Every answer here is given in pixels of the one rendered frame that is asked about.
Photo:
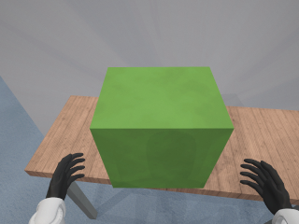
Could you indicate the robot right hand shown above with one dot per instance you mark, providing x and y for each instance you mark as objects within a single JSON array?
[{"x": 269, "y": 185}]

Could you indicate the table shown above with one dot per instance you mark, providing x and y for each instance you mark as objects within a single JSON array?
[{"x": 260, "y": 134}]

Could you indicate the robot right forearm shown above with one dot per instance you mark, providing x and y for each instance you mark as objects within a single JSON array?
[{"x": 286, "y": 216}]

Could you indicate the carton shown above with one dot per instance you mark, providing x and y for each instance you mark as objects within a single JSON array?
[{"x": 160, "y": 127}]

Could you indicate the robot left hand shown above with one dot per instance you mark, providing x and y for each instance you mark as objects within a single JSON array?
[{"x": 61, "y": 178}]

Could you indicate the robot left forearm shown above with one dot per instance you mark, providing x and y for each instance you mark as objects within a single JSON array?
[{"x": 49, "y": 211}]

